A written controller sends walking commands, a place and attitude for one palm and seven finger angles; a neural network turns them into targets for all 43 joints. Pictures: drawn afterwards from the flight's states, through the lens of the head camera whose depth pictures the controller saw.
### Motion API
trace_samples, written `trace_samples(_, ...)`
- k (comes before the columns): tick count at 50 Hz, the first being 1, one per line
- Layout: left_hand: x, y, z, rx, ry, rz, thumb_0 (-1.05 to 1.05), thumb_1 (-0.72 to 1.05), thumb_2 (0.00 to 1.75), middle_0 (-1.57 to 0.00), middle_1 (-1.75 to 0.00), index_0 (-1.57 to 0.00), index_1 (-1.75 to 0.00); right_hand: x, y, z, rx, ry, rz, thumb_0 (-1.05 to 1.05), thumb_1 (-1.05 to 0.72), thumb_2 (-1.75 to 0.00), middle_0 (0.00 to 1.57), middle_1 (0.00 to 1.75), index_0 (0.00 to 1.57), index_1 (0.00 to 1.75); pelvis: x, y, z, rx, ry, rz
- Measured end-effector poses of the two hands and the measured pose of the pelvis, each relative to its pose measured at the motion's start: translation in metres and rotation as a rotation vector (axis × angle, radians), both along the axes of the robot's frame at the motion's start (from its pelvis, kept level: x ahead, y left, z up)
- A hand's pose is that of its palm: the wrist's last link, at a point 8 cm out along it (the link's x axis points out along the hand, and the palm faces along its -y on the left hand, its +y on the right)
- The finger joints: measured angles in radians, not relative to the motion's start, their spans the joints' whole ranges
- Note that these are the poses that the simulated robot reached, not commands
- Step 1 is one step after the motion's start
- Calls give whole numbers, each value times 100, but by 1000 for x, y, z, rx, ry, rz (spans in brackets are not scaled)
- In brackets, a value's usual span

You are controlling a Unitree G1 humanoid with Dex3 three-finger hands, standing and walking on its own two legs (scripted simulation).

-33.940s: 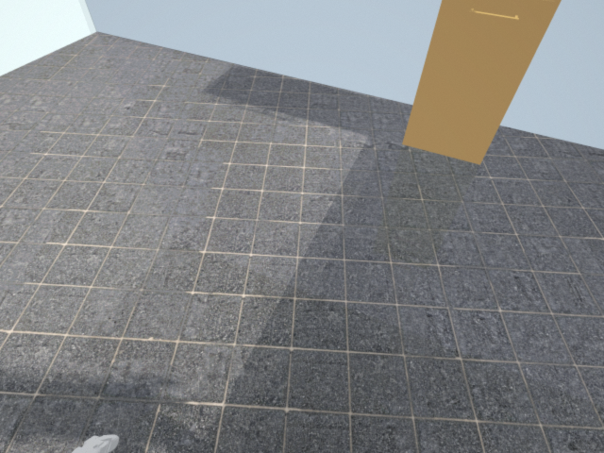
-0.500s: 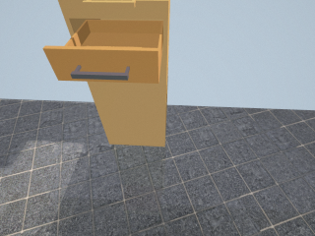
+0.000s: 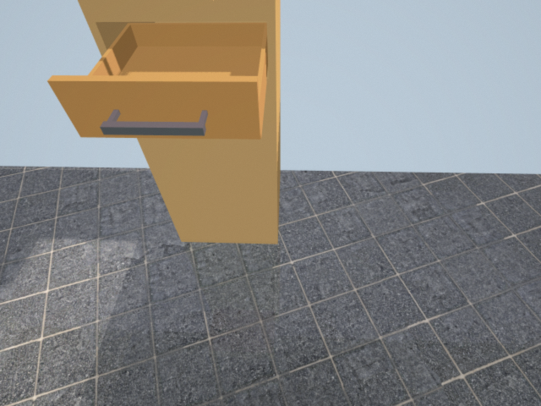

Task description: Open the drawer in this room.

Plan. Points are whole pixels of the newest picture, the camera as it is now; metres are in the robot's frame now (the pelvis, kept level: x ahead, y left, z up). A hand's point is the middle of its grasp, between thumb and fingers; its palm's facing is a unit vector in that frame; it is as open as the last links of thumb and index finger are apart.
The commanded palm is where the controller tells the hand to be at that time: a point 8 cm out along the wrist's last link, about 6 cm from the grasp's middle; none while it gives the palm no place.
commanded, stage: look to check the result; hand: left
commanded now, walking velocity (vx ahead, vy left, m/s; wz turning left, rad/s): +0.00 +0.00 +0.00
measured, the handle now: (156, 121) +0.58 +0.24 +0.09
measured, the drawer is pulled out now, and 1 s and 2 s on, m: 0.25 0.25 0.25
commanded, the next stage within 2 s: stand and wait in 0.48 s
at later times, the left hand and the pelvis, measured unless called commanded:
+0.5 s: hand out of the picture +0.07 +0.20 -0.16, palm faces +0.00 -0.96 -0.27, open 7.4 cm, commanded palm none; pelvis +0.02 -0.01 +0.00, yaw +0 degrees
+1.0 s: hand out of the picture +0.11 +0.22 -0.15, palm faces -0.03 -0.94 -0.33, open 7.4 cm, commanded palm none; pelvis +0.03 -0.01 +0.01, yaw -1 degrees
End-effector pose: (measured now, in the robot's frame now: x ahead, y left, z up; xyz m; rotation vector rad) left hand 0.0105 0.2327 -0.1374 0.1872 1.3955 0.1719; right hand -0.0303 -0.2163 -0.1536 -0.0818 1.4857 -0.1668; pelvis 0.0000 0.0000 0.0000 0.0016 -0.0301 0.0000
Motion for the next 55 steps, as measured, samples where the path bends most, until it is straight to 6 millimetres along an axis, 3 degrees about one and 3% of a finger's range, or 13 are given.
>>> trace_samples(10,7,0,1,5,15,-1,1,91,90,-20,-30,-20,-30,24,-12,2,-19,-27,18,0,-91,-90,20,30,19,30,8,-4,1,-1,6,-2)
trace_samples(26,56,10,9,42,-76,-36,1,91,90,-20,-30,-20,-30,71,-29,5,-44,-108,46,0,-91,-90,20,30,20,30,22,-8,3,0,6,-3)
trace_samples(55,98,38,23,104,-121,-85,1,91,90,-20,-30,-20,-30,100,-67,18,-124,-136,63,0,-91,-90,20,30,20,30,37,-8,6,0,11,-15)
